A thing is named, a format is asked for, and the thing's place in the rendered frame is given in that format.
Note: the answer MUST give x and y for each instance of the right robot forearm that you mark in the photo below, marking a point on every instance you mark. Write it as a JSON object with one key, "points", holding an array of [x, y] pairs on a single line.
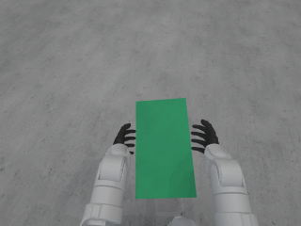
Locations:
{"points": [[231, 203]]}

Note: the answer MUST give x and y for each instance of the robot right hand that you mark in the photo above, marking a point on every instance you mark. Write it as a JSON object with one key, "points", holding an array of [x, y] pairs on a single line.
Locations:
{"points": [[209, 136]]}

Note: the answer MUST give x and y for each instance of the left robot forearm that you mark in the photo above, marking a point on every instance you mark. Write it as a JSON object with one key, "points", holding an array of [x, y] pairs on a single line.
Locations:
{"points": [[105, 206]]}

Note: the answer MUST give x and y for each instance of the robot left hand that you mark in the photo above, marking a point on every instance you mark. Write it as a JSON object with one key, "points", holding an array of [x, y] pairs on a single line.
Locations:
{"points": [[121, 138]]}

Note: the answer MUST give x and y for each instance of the carton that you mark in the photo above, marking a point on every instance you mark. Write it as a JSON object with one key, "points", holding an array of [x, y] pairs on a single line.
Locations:
{"points": [[164, 166]]}

